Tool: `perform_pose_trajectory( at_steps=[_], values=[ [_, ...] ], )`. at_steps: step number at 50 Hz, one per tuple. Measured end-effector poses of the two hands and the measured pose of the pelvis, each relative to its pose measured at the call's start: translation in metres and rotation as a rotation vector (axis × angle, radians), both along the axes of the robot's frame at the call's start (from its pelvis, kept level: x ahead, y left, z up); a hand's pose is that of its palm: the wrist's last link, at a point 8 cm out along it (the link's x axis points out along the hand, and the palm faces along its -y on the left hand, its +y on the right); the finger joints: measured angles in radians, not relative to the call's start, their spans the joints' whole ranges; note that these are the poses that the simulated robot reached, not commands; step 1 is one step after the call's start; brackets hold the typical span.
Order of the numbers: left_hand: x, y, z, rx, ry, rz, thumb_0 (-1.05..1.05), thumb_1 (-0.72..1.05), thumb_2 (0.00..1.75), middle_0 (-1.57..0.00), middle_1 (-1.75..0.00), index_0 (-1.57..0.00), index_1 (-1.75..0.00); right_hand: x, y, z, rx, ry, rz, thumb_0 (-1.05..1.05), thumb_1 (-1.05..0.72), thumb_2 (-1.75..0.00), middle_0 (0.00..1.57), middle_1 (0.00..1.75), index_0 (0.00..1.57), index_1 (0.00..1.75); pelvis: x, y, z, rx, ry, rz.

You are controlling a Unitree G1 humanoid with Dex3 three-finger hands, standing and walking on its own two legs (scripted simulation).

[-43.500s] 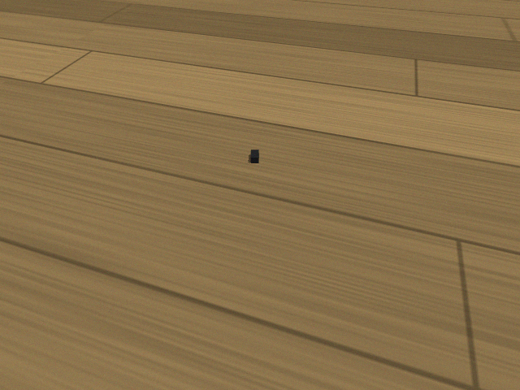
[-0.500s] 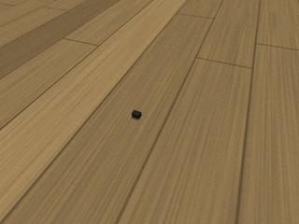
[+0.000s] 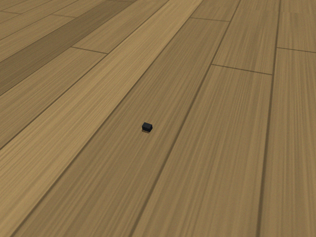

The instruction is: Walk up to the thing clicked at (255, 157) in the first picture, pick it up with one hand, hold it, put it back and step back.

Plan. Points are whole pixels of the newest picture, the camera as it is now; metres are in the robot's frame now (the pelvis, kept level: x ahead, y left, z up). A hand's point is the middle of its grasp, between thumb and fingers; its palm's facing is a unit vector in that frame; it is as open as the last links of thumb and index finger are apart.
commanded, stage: step back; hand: left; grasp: from above
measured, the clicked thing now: (147, 127) +1.06 +0.19 -0.74
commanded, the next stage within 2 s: stand in 0.26 s
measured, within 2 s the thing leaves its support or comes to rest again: neither
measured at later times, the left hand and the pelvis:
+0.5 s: hand out of the picture +0.11 +0.28 -0.15, palm faces -0.01 -0.94 -0.33, open 7.4 cm; pelvis +0.02 +0.03 +0.01, yaw +0 degrees
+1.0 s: hand out of the picture +0.07 +0.28 -0.14, palm faces -0.04 -0.94 -0.34, open 7.4 cm; pelvis +0.01 +0.03 +0.01, yaw +0 degrees
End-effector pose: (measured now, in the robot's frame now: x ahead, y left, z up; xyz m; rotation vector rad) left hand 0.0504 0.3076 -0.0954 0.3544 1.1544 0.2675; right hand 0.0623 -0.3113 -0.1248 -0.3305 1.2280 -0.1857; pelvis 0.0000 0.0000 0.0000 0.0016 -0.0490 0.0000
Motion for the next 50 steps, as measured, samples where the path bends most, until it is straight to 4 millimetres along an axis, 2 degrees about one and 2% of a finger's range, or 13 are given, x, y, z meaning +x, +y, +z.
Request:
perform_pose_trajectory(
  at_steps=[6,10,19,25,31,43,50],
  values=[
    [0.017,0.023,-0.014,-0.004,0.012,0.023,0.01,0.9,0.9,-0.2,-0.3,-0.2,-0.3,0.019,0.022,-0.005,-0.013,0.008,0.011,0.01,-0.91,-0.9,0.21,0.3,0.2,0.3,0.01,0.017,-0.009,0.018,-0.005,0.017],
    [0.031,0.03,-0.021,-0.022,0.018,0.02,0.01,0.9,0.9,-0.2,-0.3,-0.2,-0.3,0.03,0.037,-0.002,-0.003,-0.006,0.008,0.01,-0.91,-0.9,0.21,0.3,0.2,0.3,0.013,0.024,-0.008,0.008,0.005,0.001],
    [0.045,0.024,-0.02,-0.071,0.036,-0.007,0.01,0.9,0.9,-0.2,-0.3,-0.2,-0.3,0.064,0.054,0.015,0.016,-0.078,0.029,0.01,-0.91,-0.9,0.21,0.3,0.2,0.3,0.024,0.03,0.003,-0.009,0.004,-0.003],
    [0.049,0.019,-0.015,-0.085,0.03,-0.022,0.01,0.9,0.9,-0.2,-0.3,-0.2,-0.3,0.072,0.053,0.024,0.014,-0.117,0.024,0.01,-0.91,-0.9,0.21,0.3,0.2,0.3,0.023,0.032,0.009,-0.006,-0.013,-0.005],
    [0.046,0.018,-0.01,-0.083,0.031,-0.029,0.01,0.9,0.9,-0.2,-0.3,-0.2,-0.3,0.062,0.047,0.027,0.01,-0.109,0.01,0.01,-0.91,-0.9,0.21,0.3,0.2,0.3,0.018,0.03,0.012,-0.005,-0.018,-0.006],
    [0.025,0.019,-0.008,-0.069,0.085,-0.028,0.01,0.9,0.9,-0.2,-0.3,-0.2,-0.3,0.016,0.039,0.019,0.014,-0.002,-0.033,0.01,-0.91,-0.9,0.21,0.3,0.2,0.3,0.009,0.027,0.015,-0.005,-0.011,-0.008],
    [0.019,0.018,-0.009,-0.068,0.106,-0.027,0.01,0.9,0.9,-0.2,-0.3,-0.2,-0.3,0.0,0.038,0.015,0.019,0.043,-0.045,0.01,-0.91,-0.9,0.21,0.3,0.2,0.3,0.009,0.025,0.015,-0.005,-0.001,-0.006]
  ],
)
